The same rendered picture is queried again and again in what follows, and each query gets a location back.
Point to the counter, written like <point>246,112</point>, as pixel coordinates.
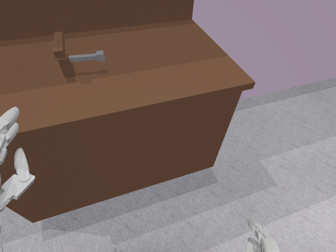
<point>156,109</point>

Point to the left robot hand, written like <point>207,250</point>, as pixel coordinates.
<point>16,185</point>

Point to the right robot hand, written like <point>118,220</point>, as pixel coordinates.
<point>267,244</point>

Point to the tap lever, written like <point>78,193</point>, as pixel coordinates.
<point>98,56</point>

